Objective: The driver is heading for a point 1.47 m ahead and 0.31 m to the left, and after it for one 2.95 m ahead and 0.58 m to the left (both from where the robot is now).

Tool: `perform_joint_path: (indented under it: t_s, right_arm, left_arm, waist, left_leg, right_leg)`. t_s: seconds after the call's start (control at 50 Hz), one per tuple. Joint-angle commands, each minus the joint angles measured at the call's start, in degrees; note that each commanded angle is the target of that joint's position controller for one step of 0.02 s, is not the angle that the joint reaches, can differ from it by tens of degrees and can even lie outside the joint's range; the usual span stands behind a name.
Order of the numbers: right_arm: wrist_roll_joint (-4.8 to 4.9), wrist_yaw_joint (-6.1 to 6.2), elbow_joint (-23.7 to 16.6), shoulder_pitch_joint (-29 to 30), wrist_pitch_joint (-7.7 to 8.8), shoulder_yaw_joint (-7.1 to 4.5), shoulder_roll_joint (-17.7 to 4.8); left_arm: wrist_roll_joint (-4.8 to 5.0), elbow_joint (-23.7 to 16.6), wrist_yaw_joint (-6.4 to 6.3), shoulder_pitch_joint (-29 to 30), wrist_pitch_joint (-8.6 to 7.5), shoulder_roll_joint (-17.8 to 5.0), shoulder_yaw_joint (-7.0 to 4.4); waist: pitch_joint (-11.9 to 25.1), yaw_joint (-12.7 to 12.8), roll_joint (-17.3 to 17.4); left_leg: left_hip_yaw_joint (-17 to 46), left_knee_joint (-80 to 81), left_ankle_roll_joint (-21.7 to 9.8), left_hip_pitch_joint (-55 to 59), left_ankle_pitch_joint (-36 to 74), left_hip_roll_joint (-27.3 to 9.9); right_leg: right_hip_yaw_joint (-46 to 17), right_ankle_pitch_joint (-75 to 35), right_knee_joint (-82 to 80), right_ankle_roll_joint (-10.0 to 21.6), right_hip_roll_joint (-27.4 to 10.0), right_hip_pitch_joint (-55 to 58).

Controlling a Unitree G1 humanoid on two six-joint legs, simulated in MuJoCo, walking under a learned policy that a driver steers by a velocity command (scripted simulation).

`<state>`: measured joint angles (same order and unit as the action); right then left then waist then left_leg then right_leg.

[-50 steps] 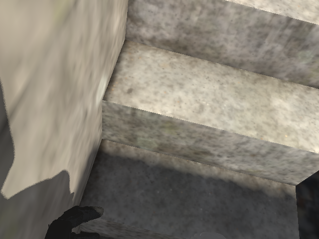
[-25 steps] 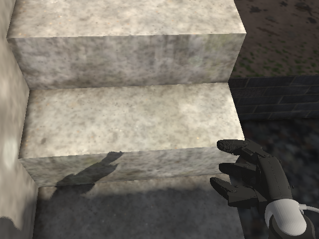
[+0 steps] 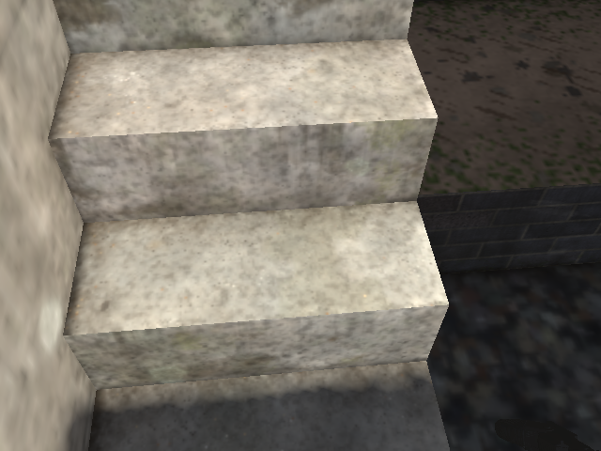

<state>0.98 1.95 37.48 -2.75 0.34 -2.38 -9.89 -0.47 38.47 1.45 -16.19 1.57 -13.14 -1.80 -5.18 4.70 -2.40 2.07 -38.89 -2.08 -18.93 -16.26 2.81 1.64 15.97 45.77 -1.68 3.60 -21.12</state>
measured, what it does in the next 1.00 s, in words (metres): goes down, backwards, turning left: left foot 0.21 m lower, then right foot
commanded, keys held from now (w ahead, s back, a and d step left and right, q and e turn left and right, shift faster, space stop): w+q+shift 0.44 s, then w+shift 0.16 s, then w+e+shift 0.22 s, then e+shift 0.18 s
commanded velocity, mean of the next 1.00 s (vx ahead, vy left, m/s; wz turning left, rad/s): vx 0.94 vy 0.00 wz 0.36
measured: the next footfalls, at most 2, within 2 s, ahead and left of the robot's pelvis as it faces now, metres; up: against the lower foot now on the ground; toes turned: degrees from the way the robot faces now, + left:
left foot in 0.40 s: -0.24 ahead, +0.10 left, -0.21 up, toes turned +26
right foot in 0.68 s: -0.17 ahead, -0.07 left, -0.20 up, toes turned +23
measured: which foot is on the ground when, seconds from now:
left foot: down 0.00-0.04, up 0.06-0.38, down 0.40-1.00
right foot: down 0.00-0.34, up 0.36-0.66, down 0.68-0.94, up 0.96-1.00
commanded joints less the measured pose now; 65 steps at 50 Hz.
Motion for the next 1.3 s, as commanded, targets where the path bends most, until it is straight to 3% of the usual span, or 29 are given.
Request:
perform_joint_path:
  t_s: [0.02, 0.04, 0.06, 0.08, 0.12, 0.16, 0.24, 0.28, 0.3, 0.34, 0.38, 0.4, 0.42, 0.44, 0.48, 0.5, 0.52, 0.58, 0.64, 0.68, 0.7, 0.78, 0.9, 1.06, 1.16, 1.22, 1.24, 1.28, 1.3]
  right_arm:
    - [0.31, 0.46, -5.6, 14.0, 1.03, -1.05, -2.7]
    - [0.02, 0.68, -6.6, 16.5, 0.66, 0.18, 1.0]
    - [-0.48, 0.89, -7.6, 10.8, -0.12, 0.6, 1.8]
    - [-0.58, 0.86, -7.4, 0.6, -0.99, -0.13, -1.2]
    - [-1.24, 1.22, -5.0, -7.6, -3.09, -2.29, -8.6]
    - [-4.93, 1.03, -2.9, -12.4, -5.1, -5.78, -14.3]
    - [-2.02, -0.4, -0.7, -24.3, -6.7, -5.94, -12.2]
    - [0.22, -1.35, -1.6, -27.5, -7.5, -4.59, -12.8]
    - [0.45, -1.23, -0.4, -36.7, -8.12, -3.51, -10.2]
    - [0.65, -2.3, 4.2, -38.9, -4.67, -2.7, -6.8]
    - [-2.93, -3.3, 7.0, -30.8, -1.16, -1.34, -2.7]
    - [-6.43, -4.04, 5.3, -23.0, 0.32, -0.34, -2.4]
    - [-7.5, -3.54, 1.0, -14.3, 2.21, 2.61, -0.1]
    - [-6.04, -1.64, -3.3, -5.9, 3.76, 2.13, -5.5]
    - [-3.54, 3.0, -6.2, -4.6, 3.68, -4.01, -20.9]
    - [-2.9, 3.87, -5.5, -6.3, 3.05, -2.87, -15.7]
    - [-2.73, 3.97, -2.9, -12.0, 2.34, -2.26, -13.9]
    - [-2.49, 1.67, 0.2, -20.5, -1.07, -2.08, -7.5]
    - [-1.79, -1.09, 1.3, -18.8, -0.14, -1.53, -3.7]
    - [-1.15, -1.89, -0.7, -14.4, 1.75, -0.09, 0.2]
    - [-1.45, -2.07, -1.9, -12.3, 3.68, 0.98, 1.7]
    - [-3.39, -2.61, -3.4, -5.0, 5.09, 1.38, -2.3]
    - [-3.36, 0.36, -4.4, -2.4, 5.45, 0.5, -6.3]
    - [-3.74, 2.89, -1.8, -4.4, 4.23, -0.3, -7.8]
    - [-4.57, 1.36, -0.9, -3.5, 1.36, -0.67, -7.7]
    - [-2.98, 1.04, -0.4, -2.3, -0.18, -0.82, -8.0]
    - [-1.68, 1.6, 0.1, -2.1, -0.76, -0.76, -7.8]
    - [-1.62, 2.04, -6.8, 0.4, -2.56, 0.15, -3.7]
    - [-3.28, 1.76, -7.2, -2.1, -2.88, 0.42, -4.5]
  left_arm:
    - [-3.79, -5.0, 0.56, -5.7, -0.15, -4.3, -1.41]
    - [-4.69, -3.3, 0.12, -10.4, -0.55, 0.1, -0.07]
    - [-6.33, -4.0, -0.54, -5.7, -1.39, 0.6, 1.1]
    - [-7.27, -8.3, -1.12, 6.7, -3.36, -0.8, 1.36]
    - [-4.49, -11.1, -2.89, 16.2, -5.36, -5.0, 0.38]
    - [-3.53, -11.0, -5.7, 18.5, -6.91, -9.0, -1.26]
    - [-3.84, -15.6, -5.71, 35.0, -6.16, -7.8, -1.17]
    - [-3.42, -14.7, -5.18, 30.3, -5.24, -2.5, 0.68]
    - [-3.65, -16.2, -3.81, 35.2, -5.18, -0.9, 0.61]
    - [-5.67, -16.8, -3.05, 30.4, -2.69, 3.0, 0.41]
    - [-3.53, -17.4, -4.01, 28.3, -0.33, 6.1, 0.59]
    - [-1.61, -19.8, -3.72, 32.0, 0.57, 12.7, 2.2]
    - [1.17, -24.8, -3.29, 35.5, 0.65, 19.1, 4.48]
    - [-0.59, -28.3, -2.87, 34.8, -0.44, 15.9, 4.66]
    - [-2.69, -28.7, -4.03, 29.9, -3.78, 3.7, 1.61]
    - [-0.68, -27.8, -3.93, 36.0, -3.88, -2.8, -1.1]
    - [0.77, -28.2, -3.53, 37.7, -4.02, -3.3, -1.36]
    - [1.62, -22.0, -3.23, 30.3, -3.06, 2.8, 0.43]
    - [0.27, -14.1, -4.21, 18.7, -4.16, 3.5, 0.55]
    - [-2.15, -10.6, -4.58, 14.0, -5.39, 3.7, 0.62]
    - [-1.43, -9.8, -4.43, 15.2, -5.91, 2.2, 0.48]
    - [1.65, -8.4, -2.6, 15.3, -6.61, 1.4, 0.51]
    - [0.59, -6.9, -2.42, 9.2, -4.71, -1.8, -0.94]
    - [-1.7, -9.3, -2.27, 9.3, -1.07, -4.0, -3.8]
    - [-0.71, -8.4, -1.43, 5.2, -0.22, -2.6, -3.34]
    - [-1.11, -8.5, -1.7, 3.3, -0.01, -2.9, -3.31]
    - [-1.03, -7.8, -3.36, 0.6, -0.52, -3.1, -3.55]
    - [-2.41, -8.4, -5.58, -7.2, -0.89, -15.8, -7.55]
    - [-1.63, -9.2, -5.13, -6.8, -0.69, -16.9, -8.02]
  waist:
    - [4.7, 4.9, 4.2]
    - [5.5, 7.4, -2.8]
    - [6.4, 2.4, -12.8]
    - [5.9, -7.8, -14.3]
    - [7.8, -13.9, -4.9]
    - [16.0, -17.0, 4.1]
    - [16.7, -25.0, 4.8]
    - [9.3, -22.7, 2.5]
    - [10.4, -25.4, -6.5]
    - [11.3, -19.9, -2.4]
    - [9.5, -14.9, 14.7]
    - [7.3, -10.1, 15.9]
    - [1.9, -3.8, 14.5]
    - [3.3, 0.9, 9.6]
    - [6.1, 0.0, 3.2]
    - [2.0, -5.4, -8.4]
    - [-3.3, -8.9, -10.3]
    - [0.4, -13.7, 4.5]
    - [3.0, -12.2, 10.2]
    - [6.3, -11.5, 6.4]
    - [8.8, -12.1, 1.3]
    - [12.7, -10.1, 1.2]
    - [7.9, -7.5, 6.6]
    - [6.0, -6.4, 3.2]
    - [11.3, -5.7, 9.2]
    - [10.2, -3.1, 8.9]
    - [9.6, -1.9, 4.3]
    - [7.5, -1.0, -19.2]
    - [11.2, -1.5, -12.9]
  left_leg:
    - [0.2, -8.7, -4.6, -23.1, 14.0, 1.1]
    - [-4.4, -22.1, -2.1, -26.3, 1.1, 5.0]
    - [-2.4, -34.4, 0.0, -19.6, -11.3, 5.0]
    - [-1.1, -39.5, 0.8, -12.2, -11.3, 1.9]
    - [-1.0, -32.8, 1.2, -12.0, -9.0, -2.7]
    - [-1.0, -54.1, 3.3, -13.4, -2.4, -3.4]
    - [-9.2, -53.8, -0.1, -2.5, 6.0, -2.4]
    - [-14.8, -23.3, -2.8, -0.8, 6.7, -1.7]
    - [-10.4, -11.3, -2.8, 1.1, 8.7, -11.0]
    - [-7.2, 16.0, -2.2, 10.2, 22.3, -15.8]
    - [-16.0, 27.5, -1.6, 8.4, 36.5, -9.4]
    - [-13.1, 15.3, -4.1, 4.7, 33.5, -8.8]
    - [0.0, 3.1, -6.3, -4.6, 44.6, -8.7]
    - [19.8, 13.2, -11.8, -9.2, 28.8, -14.7]
    - [41.1, 33.6, -19.2, -9.7, -8.7, -28.2]
    - [40.2, 35.2, -19.4, -12.7, -11.7, -27.4]
    - [37.8, 34.4, -16.4, -5.7, -8.3, -25.3]
    - [18.3, 28.4, -6.9, 4.1, -0.8, -14.7]
    - [13.1, 21.8, -6.0, 13.6, 6.1, -13.7]
    - [8.5, 16.2, -3.6, 8.8, 16.9, -9.0]
    - [4.0, 18.8, -2.2, 7.2, 14.8, -6.4]
    - [1.9, 20.1, 0.7, 19.4, 12.2, -7.1]
    - [-0.9, 23.8, 0.8, 15.4, 0.9, -10.4]
    - [-0.7, 26.3, -13.5, 9.3, 14.9, -28.0]
    - [-13.7, 18.9, -9.3, 11.9, 19.8, -20.6]
    - [-16.1, 14.1, -5.8, 7.7, 6.2, -19.7]
    - [-17.8, 7.7, -2.8, 3.3, 5.1, -15.8]
    - [-10.7, -20.0, 4.0, -21.6, -18.2, -3.3]
    - [-3.1, -30.1, 4.5, -20.8, -19.3, -3.2]
  right_leg:
    - [-2.5, -16.8, 0.0, 6.0, -4.7, 22.4]
    - [-2.6, -25.1, -5.4, 7.5, -7.5, 20.3]
    - [-7.5, -25.8, -18.9, 7.7, -11.9, 6.3]
    - [-11.1, -22.3, -24.5, 7.3, -15.9, -5.0]
    - [-11.9, -17.6, -26.8, 5.6, -18.7, -0.5]
    - [-11.7, -17.3, -19.0, 6.4, -20.2, 7.5]
    - [0.4, -8.7, -9.6, 0.8, -19.7, -7.9]
    - [9.3, -4.7, -7.1, -2.4, -17.0, -4.4]
    - [8.0, -5.7, -3.6, -0.4, -20.2, -0.8]
    - [10.6, 3.8, 14.1, 1.4, -15.1, 2.1]
    - [14.8, 21.8, 45.6, 1.6, -7.8, 0.7]
    - [10.8, 22.1, 70.3, 0.6, -6.0, -13.0]
    - [3.6, 17.1, 84.7, -2.1, -7.0, -29.7]
    - [-1.5, 2.6, 80.1, -3.4, -9.8, -36.2]
    - [-6.5, -10.4, 66.7, -4.1, -16.4, -27.4]
    - [-5.5, -11.8, 62.8, -3.4, -15.9, -23.7]
    - [-6.7, -7.0, 40.7, -2.7, -16.4, -26.0]
    - [0.5, 7.3, 3.0, -0.3, -7.7, -7.3]
    - [5.3, 8.7, -25.3, 3.0, -3.2, 2.6]
    - [0.1, -2.7, -30.0, 4.1, -8.0, 13.0]
    - [-5.9, -21.8, -25.3, 5.3, -11.7, 13.6]
    - [-8.6, -11.8, -27.9, 5.0, -9.0, 2.6]
    - [-6.3, -2.2, -19.9, 5.5, -3.2, -1.7]
    - [-3.8, 10.4, 10.4, 2.7, -8.2, -8.8]
    - [0.4, 11.9, 4.0, 1.5, -7.6, -4.0]
    - [5.2, 5.5, -9.4, 2.4, -5.7, 3.9]
    - [1.2, -2.7, -14.5, 3.1, -4.4, 8.5]
    - [-35.7, -36.1, -24.0, 15.0, -21.7, 14.4]
    - [-35.1, -32.3, -25.7, 19.2, -23.5, 13.9]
